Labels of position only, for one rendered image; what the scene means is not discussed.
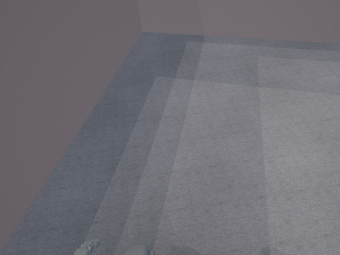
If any left robot hand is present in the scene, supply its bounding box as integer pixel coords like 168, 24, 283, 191
73, 239, 100, 255

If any robot left thigh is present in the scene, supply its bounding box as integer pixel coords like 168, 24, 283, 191
121, 243, 155, 255

